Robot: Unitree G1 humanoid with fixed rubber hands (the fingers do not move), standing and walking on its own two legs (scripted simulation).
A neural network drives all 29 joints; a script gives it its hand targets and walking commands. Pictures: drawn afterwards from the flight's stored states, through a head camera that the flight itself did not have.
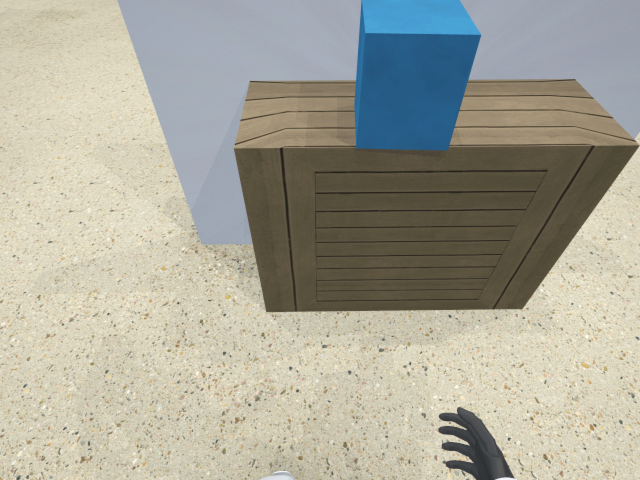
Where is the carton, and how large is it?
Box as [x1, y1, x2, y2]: [354, 0, 480, 149]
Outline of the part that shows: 361,0 354,103 356,147 447,149 480,37 480,33 459,0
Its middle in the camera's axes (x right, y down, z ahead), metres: +0.19 -0.36 +0.86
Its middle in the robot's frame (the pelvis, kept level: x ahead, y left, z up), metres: +0.92 -0.08 +0.08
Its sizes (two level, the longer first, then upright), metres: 0.210 0.200 0.250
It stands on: a pedestal, 0.71 m high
